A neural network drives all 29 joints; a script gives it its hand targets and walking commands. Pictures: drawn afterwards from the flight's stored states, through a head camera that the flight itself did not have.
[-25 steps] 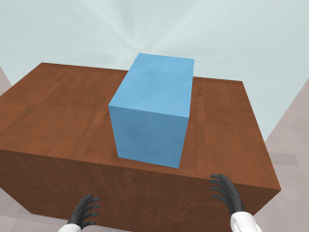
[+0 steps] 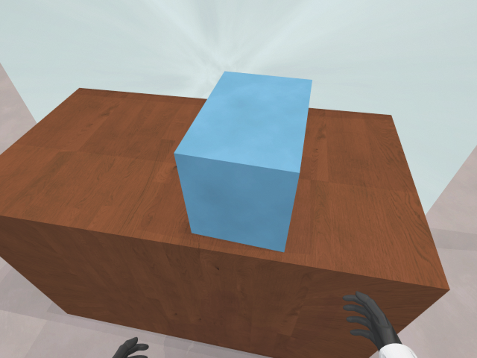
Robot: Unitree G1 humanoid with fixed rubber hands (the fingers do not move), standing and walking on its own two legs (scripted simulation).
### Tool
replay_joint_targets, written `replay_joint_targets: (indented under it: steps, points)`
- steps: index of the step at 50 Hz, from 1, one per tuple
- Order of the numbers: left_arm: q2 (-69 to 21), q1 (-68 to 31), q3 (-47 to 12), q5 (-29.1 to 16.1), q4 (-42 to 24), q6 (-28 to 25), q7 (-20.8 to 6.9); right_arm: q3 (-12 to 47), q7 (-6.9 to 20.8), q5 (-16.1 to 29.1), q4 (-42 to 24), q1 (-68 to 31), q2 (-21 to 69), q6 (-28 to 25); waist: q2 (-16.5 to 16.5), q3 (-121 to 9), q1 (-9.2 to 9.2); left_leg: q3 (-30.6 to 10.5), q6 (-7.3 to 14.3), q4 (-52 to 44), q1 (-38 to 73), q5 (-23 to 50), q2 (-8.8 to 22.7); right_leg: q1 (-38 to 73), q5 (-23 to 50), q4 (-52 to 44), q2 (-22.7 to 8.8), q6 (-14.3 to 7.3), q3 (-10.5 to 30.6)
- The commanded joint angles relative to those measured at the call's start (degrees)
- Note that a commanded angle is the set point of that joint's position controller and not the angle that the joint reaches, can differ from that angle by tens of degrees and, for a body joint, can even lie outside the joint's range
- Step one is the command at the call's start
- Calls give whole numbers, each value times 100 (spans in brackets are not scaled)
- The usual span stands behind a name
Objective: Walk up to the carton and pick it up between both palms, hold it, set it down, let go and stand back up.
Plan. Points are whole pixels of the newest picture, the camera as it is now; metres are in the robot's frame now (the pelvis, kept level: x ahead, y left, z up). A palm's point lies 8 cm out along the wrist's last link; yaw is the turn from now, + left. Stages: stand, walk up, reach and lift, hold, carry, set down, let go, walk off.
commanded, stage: stand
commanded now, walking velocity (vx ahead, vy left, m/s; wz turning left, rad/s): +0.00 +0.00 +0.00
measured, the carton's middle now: (252, 155) +0.52 -0.01 +0.06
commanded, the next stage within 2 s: none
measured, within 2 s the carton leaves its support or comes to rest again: neither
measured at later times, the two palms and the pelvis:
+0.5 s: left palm out of the picture +0.09 +0.25 -0.12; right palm out of the picture +0.03 -0.20 -0.14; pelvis +0.02 +0.03 +0.00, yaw -4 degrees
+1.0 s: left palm out of the picture +0.05 +0.25 -0.14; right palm out of the picture +0.00 -0.19 -0.15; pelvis +0.03 +0.04 +0.00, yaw -5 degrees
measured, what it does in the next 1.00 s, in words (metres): shifts its weight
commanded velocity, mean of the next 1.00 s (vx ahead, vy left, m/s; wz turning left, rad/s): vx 0.00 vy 0.00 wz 0.00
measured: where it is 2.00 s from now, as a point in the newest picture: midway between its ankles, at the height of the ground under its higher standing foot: outside the picture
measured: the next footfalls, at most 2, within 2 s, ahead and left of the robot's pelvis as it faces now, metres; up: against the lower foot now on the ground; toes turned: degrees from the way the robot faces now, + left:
none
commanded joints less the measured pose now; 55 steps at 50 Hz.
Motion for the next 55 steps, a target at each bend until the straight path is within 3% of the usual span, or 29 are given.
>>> replay_joint_targets:
  steps: [1,3,4,5,7,8,9,10,11,17,18,20,23,24,27,28,30,31,33,36,37,38,39,41,42,47,48,51,55]
  points:
    - [564,-710,293,-72,-492,-442,-66,-447,-31,34,221,357,-944,142,-362,-874,-355,-230,321,-260,288,-89,64,-709,-697,-932,-536,-133,995]
    - [613,-394,412,-65,-426,-467,-57,-398,14,-58,378,90,-793,25,94,-902,10,-590,257,-777,-242,-41,341,-209,377,-176,-297,-31,548]
    - [474,-507,354,-88,-398,-515,-29,-359,0,-78,418,-145,-605,-40,311,-873,-27,-562,270,-861,-503,-178,364,-159,617,-210,-437,-17,642]
    - [519,-307,361,-143,-246,-509,-8,-354,43,-48,602,117,-525,-31,-113,-728,5,-651,298,-929,-501,-453,342,-385,96,-259,-418,-33,629]
    - [579,149,437,-117,-50,-459,8,-290,14,-22,790,232,-462,27,230,-602,92,-629,239,-988,-594,-232,302,-357,203,-123,-411,-101,603]
    - [382,-20,366,-134,-32,-520,7,-371,19,22,883,286,-722,25,-286,-580,49,-580,289,-870,-793,-11,295,-296,525,-20,-413,-122,618]
    - [310,163,332,-100,5,-546,71,-358,8,-31,1055,552,-552,16,72,-735,55,-354,263,-615,-414,78,134,-395,385,-207,-568,-202,852]
    - [347,497,319,-102,210,-554,126,-342,-32,-54,1140,586,-530,45,-481,-700,52,-379,241,-618,-400,106,139,-509,695,-172,-571,-203,810]
    - [382,290,324,-93,205,-559,120,-417,-52,-15,1208,645,-694,46,-599,-663,10,-414,235,-598,-385,195,148,-507,688,-125,-522,-147,769]
    - [511,595,299,-152,600,-503,259,-369,-122,24,1720,1066,-722,20,-120,-386,-66,-343,309,-770,-437,390,203,-531,573,-112,-454,-77,711]
    - [593,763,298,-121,752,-523,265,-418,-146,61,1828,1217,-728,30,-484,-447,-124,-386,325,-643,-255,464,221,-737,776,-22,-479,-139,731]
    - [481,731,289,-156,806,-523,302,-346,-161,-35,1923,1159,-600,11,185,-258,-68,-377,389,-810,-345,467,368,-838,633,-6,-550,-117,720]
    - [497,395,269,-148,910,-477,319,-363,-223,18,1955,927,-556,56,-175,-436,-151,-471,467,-897,-505,412,498,-466,875,149,-452,-55,567]
    - [374,731,221,-195,1029,-465,313,-325,-237,-9,2005,892,-496,65,84,-356,10,-440,444,-888,-475,500,458,-547,900,158,-412,-22,628]
    - [252,660,170,-203,1230,-383,347,-351,-216,51,2155,937,-333,104,431,29,-37,-310,362,-1051,-756,184,318,-525,688,13,-420,-41,667]
    - [419,666,226,-138,1327,-374,395,-299,-201,115,2305,1165,-238,111,-43,-134,-222,-259,359,-860,-266,593,267,-763,866,-9,-468,-104,733]
    - [437,805,196,-142,1455,-371,414,-396,-273,11,2395,1155,-551,151,-413,-197,-101,-235,418,-707,-174,740,272,-662,1050,-18,-469,-62,696]
    - [630,613,280,-182,1333,-387,383,-384,-307,72,2321,1227,-554,136,-427,-375,-182,-194,395,-642,-48,1008,264,-685,1066,71,-518,-69,828]
    - [121,808,139,-178,1530,-399,379,-335,-319,65,2527,1267,-393,234,185,-125,-152,-216,356,-906,-255,696,311,-624,861,108,-399,13,657]
    - [51,593,78,-202,1599,-323,394,-323,-303,28,2536,1156,-287,265,-64,-96,-117,-510,417,-1130,-373,76,542,-742,469,132,-340,49,477]
    - [261,825,119,-106,1637,-299,441,-357,-278,83,2622,1214,-495,252,45,14,-18,-207,405,-984,-330,436,318,-741,541,-33,-415,-36,746]
    - [191,830,77,-178,1804,-294,456,-324,-276,33,2636,1211,-278,238,-356,-71,-125,-181,358,-799,-93,512,269,-753,794,-18,-421,-35,752]
    - [319,610,99,-195,1788,-323,496,-271,-266,105,2604,1159,-157,188,-146,-191,-217,-141,350,-778,-30,557,226,-688,996,-139,-505,-106,860]
    - [497,719,158,-152,1925,-340,421,-352,-250,121,2719,1144,-412,159,-543,-273,-225,-97,289,-556,132,675,154,-754,1260,-129,-633,-111,1033]
    - [240,640,126,-168,1880,-352,387,-350,-261,85,2769,1339,-426,147,-219,-553,-260,-60,295,-606,156,830,216,-355,1351,-6,-556,-51,872]
    - [225,822,88,-131,2111,-291,420,-384,-317,67,2861,1059,-438,271,-246,-215,-59,-125,354,-625,-149,549,231,-548,861,-59,-436,-38,743]
    - [153,806,65,-84,2149,-285,456,-416,-335,61,2848,1197,-435,301,-275,-97,-269,-76,328,-629,-52,242,213,-769,830,-45,-455,-53,810]
    - [161,633,80,-225,2161,-238,457,-307,-345,110,2836,1204,-139,227,113,215,-167,-318,425,-938,-481,466,346,-644,691,-9,-415,-78,687]
    - [21,756,90,-226,2351,-243,447,-215,-400,86,2993,1433,-41,227,-27,36,-152,-183,343,-836,-108,1089,311,-520,920,27,-511,51,714]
